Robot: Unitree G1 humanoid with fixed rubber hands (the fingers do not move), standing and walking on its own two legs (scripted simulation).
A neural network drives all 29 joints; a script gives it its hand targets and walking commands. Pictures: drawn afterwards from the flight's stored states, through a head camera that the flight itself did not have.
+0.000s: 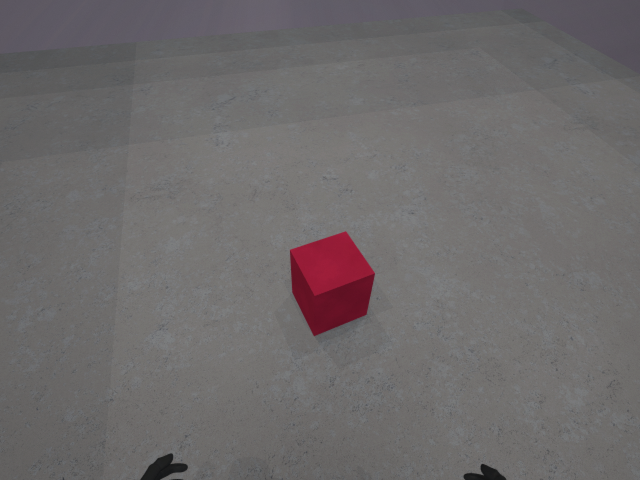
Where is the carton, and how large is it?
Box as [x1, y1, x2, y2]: [290, 231, 374, 335]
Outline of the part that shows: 345,231 290,250 292,292 314,335 366,314 374,272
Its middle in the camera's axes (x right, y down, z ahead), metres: +0.04 +0.15 +1.36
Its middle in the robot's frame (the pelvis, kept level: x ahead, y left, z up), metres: +0.85 -0.02 -0.64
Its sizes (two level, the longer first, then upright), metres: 0.210 0.200 0.250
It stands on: the floor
